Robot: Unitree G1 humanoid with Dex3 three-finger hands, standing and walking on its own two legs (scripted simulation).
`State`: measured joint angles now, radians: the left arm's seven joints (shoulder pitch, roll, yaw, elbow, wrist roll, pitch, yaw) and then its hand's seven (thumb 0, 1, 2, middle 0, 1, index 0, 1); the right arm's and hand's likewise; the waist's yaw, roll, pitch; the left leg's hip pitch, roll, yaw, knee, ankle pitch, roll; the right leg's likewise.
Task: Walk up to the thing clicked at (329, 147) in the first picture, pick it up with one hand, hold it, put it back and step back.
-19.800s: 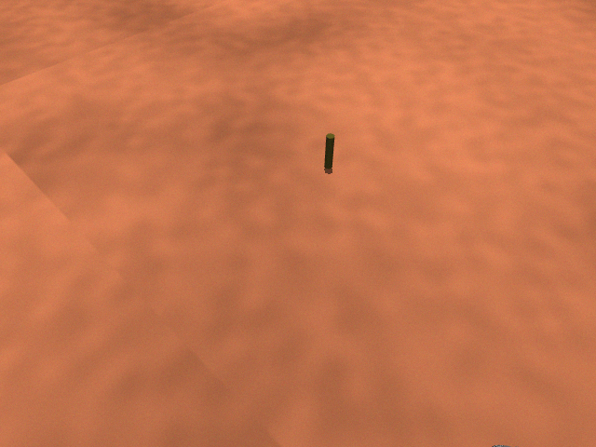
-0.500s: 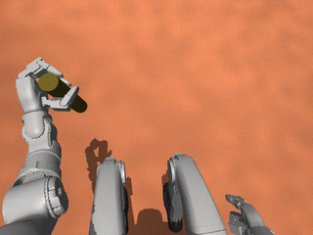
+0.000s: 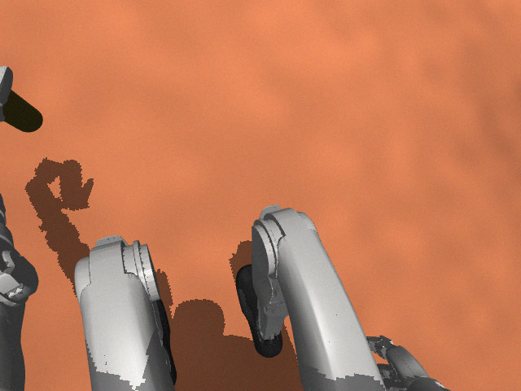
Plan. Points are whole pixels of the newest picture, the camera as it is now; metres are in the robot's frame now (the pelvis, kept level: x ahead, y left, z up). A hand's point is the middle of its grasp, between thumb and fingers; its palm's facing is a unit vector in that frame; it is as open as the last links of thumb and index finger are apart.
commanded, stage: crouch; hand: left
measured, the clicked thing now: out of the picture +0.52 +0.28 -0.08
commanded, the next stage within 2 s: lower in 0.58 s
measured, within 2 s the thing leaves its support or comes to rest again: neither
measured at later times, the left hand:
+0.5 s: hand out of the picture +0.55 +0.30 -0.11, palm faces +0.32 -0.95 -0.01, open 7.3 cm
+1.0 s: hand (12, 95) +0.56 +0.29 -0.16, palm faces +0.34 -0.94 +0.00, open 7.2 cm
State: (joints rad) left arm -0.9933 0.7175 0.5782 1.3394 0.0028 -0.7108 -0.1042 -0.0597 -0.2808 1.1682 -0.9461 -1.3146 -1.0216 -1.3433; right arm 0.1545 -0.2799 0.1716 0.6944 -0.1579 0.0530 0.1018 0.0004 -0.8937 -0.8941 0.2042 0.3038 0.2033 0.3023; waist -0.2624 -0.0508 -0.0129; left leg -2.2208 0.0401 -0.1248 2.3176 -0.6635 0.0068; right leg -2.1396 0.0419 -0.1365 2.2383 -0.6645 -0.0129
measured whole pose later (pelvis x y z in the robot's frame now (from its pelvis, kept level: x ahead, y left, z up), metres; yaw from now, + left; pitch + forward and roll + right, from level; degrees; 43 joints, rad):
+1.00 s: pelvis +0.00 +0.01 -0.05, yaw -7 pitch +23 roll -15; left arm -1.02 1.03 0.61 1.44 -0.01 -0.76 -0.09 -0.06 -0.28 1.17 -0.95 -1.31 -1.02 -1.34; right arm 0.01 -0.36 0.45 0.52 -0.25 0.12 0.09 0.00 -0.88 -0.89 0.21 0.30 0.20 0.30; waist -0.37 -0.19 0.23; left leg -2.28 0.05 -0.26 2.53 -0.69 0.02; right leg -2.15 0.08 -0.25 2.34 -0.64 0.02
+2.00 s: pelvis -0.01 +0.02 -0.05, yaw -10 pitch +19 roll -19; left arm -0.98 1.13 0.56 1.57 -0.06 -0.92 -0.06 -0.04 -0.22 1.01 -0.99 -1.19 -1.07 -1.20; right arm -0.14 -0.37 0.60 0.49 -0.32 0.14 0.04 -0.01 -0.88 -0.88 0.21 0.30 0.21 0.30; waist -0.37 -0.26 0.29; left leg -2.24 0.05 -0.34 2.57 -0.73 0.03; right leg -2.08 0.11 -0.30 2.31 -0.65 0.05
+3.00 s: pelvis +0.00 +0.02 -0.04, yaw -9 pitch +23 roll -18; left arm -1.09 1.29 0.61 1.44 -0.02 -0.68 -0.18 -0.01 -0.53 0.09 -0.09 -0.10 -0.11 -0.08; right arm -0.04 -0.37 0.51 0.49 -0.24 0.18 0.02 -0.01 -0.88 -0.88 0.21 0.30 0.21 0.30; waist -0.35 -0.20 0.22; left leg -2.26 0.06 -0.29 2.52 -0.71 0.04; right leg -2.10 0.10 -0.27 2.29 -0.65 0.04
